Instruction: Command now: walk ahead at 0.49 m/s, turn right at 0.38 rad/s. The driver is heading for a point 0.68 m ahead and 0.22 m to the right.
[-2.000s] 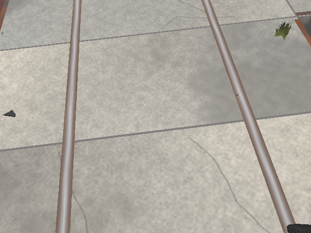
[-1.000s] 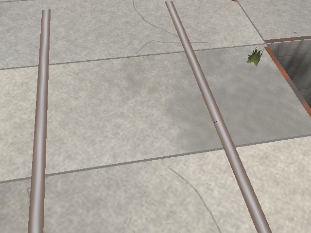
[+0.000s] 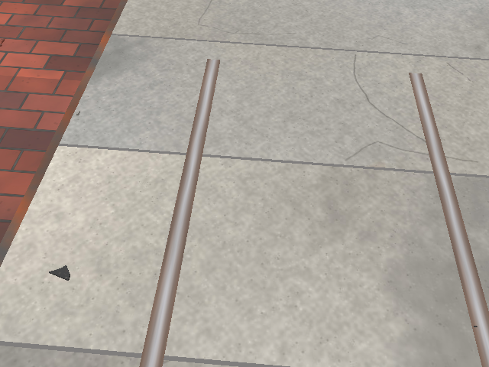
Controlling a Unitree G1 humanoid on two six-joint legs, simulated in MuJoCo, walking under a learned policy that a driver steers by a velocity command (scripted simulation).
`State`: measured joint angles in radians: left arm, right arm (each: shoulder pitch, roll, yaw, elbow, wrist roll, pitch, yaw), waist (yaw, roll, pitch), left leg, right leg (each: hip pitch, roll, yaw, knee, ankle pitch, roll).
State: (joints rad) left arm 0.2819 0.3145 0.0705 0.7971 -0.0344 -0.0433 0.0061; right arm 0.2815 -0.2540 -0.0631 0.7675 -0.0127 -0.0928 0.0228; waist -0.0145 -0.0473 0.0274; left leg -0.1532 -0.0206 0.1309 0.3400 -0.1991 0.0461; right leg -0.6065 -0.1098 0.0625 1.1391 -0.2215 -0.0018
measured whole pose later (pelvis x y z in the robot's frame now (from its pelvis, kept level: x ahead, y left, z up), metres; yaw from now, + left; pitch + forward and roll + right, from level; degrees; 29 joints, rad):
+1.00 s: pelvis +0.55 -0.09 +0.00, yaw -33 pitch +1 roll +1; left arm 0.22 0.31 0.07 0.66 -0.01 -0.01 0.02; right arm 0.25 -0.26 -0.05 0.77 -0.01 -0.10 0.02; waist -0.03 -0.04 0.05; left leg -0.23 -0.03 0.05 0.39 -0.18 0.03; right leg -0.55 -0.01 0.09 1.08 -0.38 0.03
